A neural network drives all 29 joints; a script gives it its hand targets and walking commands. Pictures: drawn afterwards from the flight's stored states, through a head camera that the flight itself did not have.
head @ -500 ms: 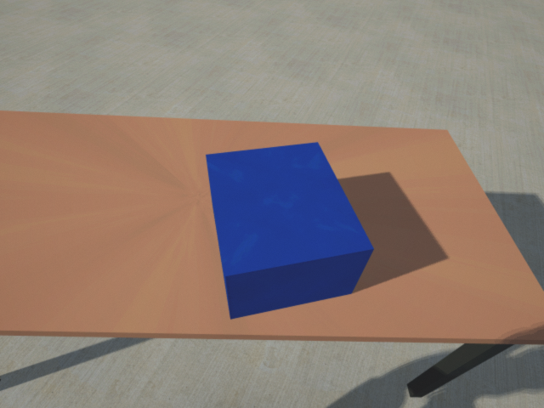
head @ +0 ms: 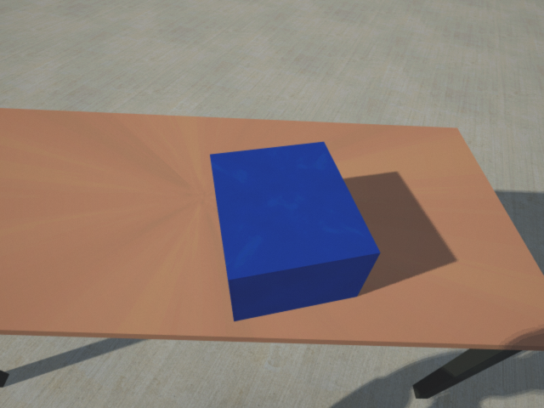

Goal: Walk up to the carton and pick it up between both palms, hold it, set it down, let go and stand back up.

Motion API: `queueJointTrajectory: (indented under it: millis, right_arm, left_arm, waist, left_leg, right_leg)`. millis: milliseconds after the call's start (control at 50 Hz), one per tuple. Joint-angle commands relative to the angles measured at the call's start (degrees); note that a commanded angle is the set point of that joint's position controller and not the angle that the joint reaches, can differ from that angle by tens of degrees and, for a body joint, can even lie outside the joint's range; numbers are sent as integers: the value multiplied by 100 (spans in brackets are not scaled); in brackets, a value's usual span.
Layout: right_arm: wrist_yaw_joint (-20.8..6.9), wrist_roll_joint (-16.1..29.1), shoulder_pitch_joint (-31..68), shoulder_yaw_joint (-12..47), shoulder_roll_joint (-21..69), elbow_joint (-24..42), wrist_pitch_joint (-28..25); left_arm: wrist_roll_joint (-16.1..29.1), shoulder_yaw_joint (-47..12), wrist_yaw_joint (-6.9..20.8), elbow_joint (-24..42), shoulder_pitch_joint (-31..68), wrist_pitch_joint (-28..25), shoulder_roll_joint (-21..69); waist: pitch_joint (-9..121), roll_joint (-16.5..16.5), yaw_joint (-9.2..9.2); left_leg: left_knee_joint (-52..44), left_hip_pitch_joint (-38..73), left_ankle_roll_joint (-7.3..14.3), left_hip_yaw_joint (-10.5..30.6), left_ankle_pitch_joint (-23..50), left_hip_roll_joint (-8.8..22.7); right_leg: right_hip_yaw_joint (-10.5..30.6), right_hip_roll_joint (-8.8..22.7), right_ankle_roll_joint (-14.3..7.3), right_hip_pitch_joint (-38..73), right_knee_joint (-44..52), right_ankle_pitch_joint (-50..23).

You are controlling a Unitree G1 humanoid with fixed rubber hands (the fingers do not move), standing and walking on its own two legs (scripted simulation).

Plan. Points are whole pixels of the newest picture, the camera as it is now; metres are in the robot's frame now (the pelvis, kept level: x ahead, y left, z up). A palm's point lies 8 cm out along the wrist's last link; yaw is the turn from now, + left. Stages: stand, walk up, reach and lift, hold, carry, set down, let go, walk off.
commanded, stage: stand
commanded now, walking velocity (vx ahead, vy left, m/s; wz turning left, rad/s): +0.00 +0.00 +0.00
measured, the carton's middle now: (282, 224) +0.46 -0.01 -0.05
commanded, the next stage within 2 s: none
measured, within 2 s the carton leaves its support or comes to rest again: neither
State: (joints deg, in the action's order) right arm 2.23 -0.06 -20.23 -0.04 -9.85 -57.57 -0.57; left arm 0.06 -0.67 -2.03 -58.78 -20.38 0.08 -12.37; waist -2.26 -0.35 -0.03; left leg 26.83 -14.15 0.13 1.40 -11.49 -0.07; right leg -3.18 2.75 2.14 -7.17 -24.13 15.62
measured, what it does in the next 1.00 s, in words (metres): stands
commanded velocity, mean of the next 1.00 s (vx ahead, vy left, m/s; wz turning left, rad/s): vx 0.00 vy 0.00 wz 0.00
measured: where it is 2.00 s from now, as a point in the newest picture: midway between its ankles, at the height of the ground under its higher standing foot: outside the picture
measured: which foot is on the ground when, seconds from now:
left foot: down 0.00-1.00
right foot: down 0.00-1.00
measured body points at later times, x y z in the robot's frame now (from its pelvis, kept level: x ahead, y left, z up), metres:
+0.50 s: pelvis +0.00 +0.00 +0.00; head +0.01 +0.01 +0.45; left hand -0.01 +0.24 -0.16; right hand +0.00 -0.24 -0.15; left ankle +0.03 +0.12 -0.74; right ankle -0.03 -0.14 -0.74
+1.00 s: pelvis +0.00 +0.00 +0.00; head +0.01 +0.01 +0.45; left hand -0.03 +0.23 -0.16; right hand -0.01 -0.24 -0.15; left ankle +0.03 +0.12 -0.74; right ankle -0.03 -0.14 -0.74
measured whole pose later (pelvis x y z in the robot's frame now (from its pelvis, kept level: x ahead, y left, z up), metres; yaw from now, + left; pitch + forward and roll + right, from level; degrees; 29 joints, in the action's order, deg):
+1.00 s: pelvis +0.00 +0.00 +0.00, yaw +1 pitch -1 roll -1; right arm 2.4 0.0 -19.0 -0.1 -9.2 -60.6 -0.5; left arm -0.1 -0.7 -2.1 -60.2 -21.4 -0.2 -11.1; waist -2.4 -0.5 0.0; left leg 26.3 -14.6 -0.2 2.1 -10.9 -0.1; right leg -3.8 2.7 1.9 -7.6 -24.0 15.5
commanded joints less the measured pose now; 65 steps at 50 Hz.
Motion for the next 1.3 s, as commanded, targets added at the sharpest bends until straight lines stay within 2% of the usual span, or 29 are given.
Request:
queueJointTrajectory:
  millis: [0,20,80,100,180,260,280,320,340,380,460,540,580,600,620,640,680,700,720,820,880,960,1000,1040,1100,1120,1180,1260,1280]
  right_arm:
    - [47,-9,-473,-165,-727,143,-72]
    - [55,-12,-378,-125,-758,168,-65]
    - [59,-5,-345,-125,-663,115,-45]
    - [53,-10,-370,-123,-640,113,-48]
    - [65,-31,-330,-95,-662,107,-75]
    - [67,-9,-246,-129,-696,77,-100]
    - [61,-1,-266,-136,-696,83,-100]
    - [66,-21,-245,-118,-649,48,-92]
    - [65,-7,-276,-121,-640,7,-87]
    - [72,12,-261,-118,-659,-9,-76]
    - [70,9,-319,-112,-652,-51,-66]
    - [71,-17,-207,-141,-730,-46,-63]
    - [65,-2,-212,-120,-745,-77,-55]
    - [57,13,-255,-134,-732,-54,-58]
    - [54,20,-262,-150,-750,-75,-56]
    - [55,31,-219,-132,-765,-92,-47]
    - [57,19,-246,-119,-603,-102,-44]
    - [57,-2,-262,-113,-580,-94,-49]
    - [62,14,-325,-136,-658,-112,-57]
    - [53,-3,-302,-149,-694,-100,-54]
    - [64,-8,-186,-146,-706,-116,-55]
    - [58,9,-275,-133,-693,-121,-64]
    - [65,-5,-221,-145,-724,-143,-55]
    - [55,-8,-266,-108,-596,-157,-65]
    - [65,-14,-185,-66,-597,-166,-72]
    - [68,-16,-182,-84,-627,-147,-77]
    - [66,20,-216,-62,-626,-146,-58]
    - [75,-10,-189,-61,-623,-183,-75]
    - [72,-6,-169,-76,-666,-139,-71]
  left_arm:
    - [20,117,-49,132,-461,-70,-646]
    - [0,120,-43,131,-492,-68,-599]
    - [6,126,-42,99,-486,-76,-576]
    - [15,142,-47,105,-444,-81,-604]
    - [-9,155,-50,101,-454,-87,-586]
    - [3,178,-47,109,-406,-84,-592]
    - [-2,162,-50,67,-439,-83,-534]
    - [-25,174,-55,91,-463,-87,-530]
    - [-16,150,-53,76,-419,-96,-511]
    - [7,145,-51,55,-488,-86,-447]
    - [-16,136,-49,29,-513,-69,-422]
    - [-21,162,-46,47,-460,-40,-525]
    - [-42,125,-43,54,-546,-54,-458]
    - [4,138,-47,46,-562,-51,-511]
    - [11,153,-49,12,-500,-53,-487]
    - [12,149,-41,34,-554,-46,-450]
    - [-12,150,-44,-1,-583,-51,-423]
    - [-31,154,-55,-6,-518,-66,-512]
    - [-15,129,-50,-14,-559,-77,-474]
    - [-12,123,-44,-10,-559,-74,-494]
    - [-10,129,-38,-43,-692,-66,-457]
    - [-22,122,-47,-17,-656,-87,-442]
    - [-11,132,-49,10,-649,-96,-481]
    - [9,122,-59,61,-597,-119,-497]
    - [10,124,-63,-11,-603,-123,-466]
    - [-19,103,-71,-3,-659,-115,-480]
    - [-8,80,-76,5,-650,-89,-404]
    - [-6,100,-66,20,-652,-105,-482]
    - [-13,106,-72,50,-655,-105,-473]
  waist:
    - [-123,26,36]
    - [-265,178,-28]
    - [-510,196,40]
    - [-402,1,34]
    - [-366,149,7]
    - [-76,6,-10]
    - [-137,162,-1]
    - [-228,174,-1]
    - [-197,56,28]
    - [-215,119,18]
    - [-417,-25,-1]
    - [-488,148,-22]
    - [-323,272,-49]
    - [-321,165,11]
    - [-317,240,38]
    - [-370,246,-22]
    - [-446,298,-47]
    - [-486,64,18]
    - [-398,2,30]
    - [-413,40,45]
    - [-376,260,-27]
    - [-232,-36,33]
    - [-377,117,39]
    - [-163,61,30]
    - [-264,37,-2]
    - [-125,149,-25]
    - [-227,182,19]
    - [-60,-134,0]
    - [-102,-36,-2]
  left_leg:
    - [-508,124,55,528,671,485]
    - [-535,54,44,480,523,468]
    - [-522,-84,35,440,508,444]
    - [-535,-6,35,466,503,440]
    - [-480,57,42,461,832,472]
    - [-543,236,51,483,743,489]
    - [-548,97,67,495,696,495]
    - [-514,126,61,472,713,477]
    - [-488,142,56,460,834,484]
    - [-506,75,72,440,711,487]
    - [-517,-26,56,503,742,496]
    - [-651,-100,41,593,141,472]
    - [-666,-84,47,577,145,475]
    - [-712,-156,58,583,-21,474]
    - [-780,-192,69,622,-166,473]
    - [-793,-303,87,670,-281,507]
    - [-738,-221,53,588,-97,478]
    - [-685,-149,42,596,113,473]
    - [-653,-132,49,563,137,490]
    - [-675,-193,44,597,-6,473]
    - [-756,-175,46,675,-232,500]
    - [-626,-93,54,562,2,466]
    - [-578,-121,42,483,140,440]
    - [-479,82,40,469,698,436]
    - [-402,73,39,428,941,482]
    - [-370,188,50,455,1221,484]
    - [-410,-44,28,473,972,473]
    - [-399,228,68,481,1034,515]
    - [-391,178,64,445,1000,499]
  right_leg:
    - [378,366,-239,-240,446,-429]
    - [410,401,-232,-237,476,-360]
    - [416,408,-229,-354,541,-283]
    - [411,395,-239,-335,538,-249]
    - [389,425,-236,-251,484,-515]
    - [356,401,-244,-227,485,-456]
    - [347,388,-250,-171,526,-405]
    - [370,408,-223,-192,545,-367]
    - [367,411,-209,-137,538,-488]
    - [381,404,-225,-200,566,-384]
    - [313,410,-214,-193,578,-414]
    - [355,354,-205,-336,556,-17]
    - [371,389,-228,-209,553,-61]
    - [355,373,-233,-275,537,67]
    - [315,333,-251,-267,517,116]
    - [326,329,-237,-230,538,156]
    - [339,362,-203,-329,521,-2]
    - [319,384,-191,-345,536,-56]
    - [343,375,-200,-368,576,-40]
    - [340,380,-228,-322,549,54]
    - [329,354,-230,-335,497,131]
    - [348,386,-211,-407,536,61]
    - [391,399,-203,-459,545,11]
    - [383,421,-239,-293,493,-454]
    - [370,433,-208,-295,508,-589]
    - [349,453,-202,-226,456,-781]
    - [280,430,-231,-221,470,-544]
    - [329,448,-211,-202,516,-643]
    - [343,452,-218,-245,508,-627]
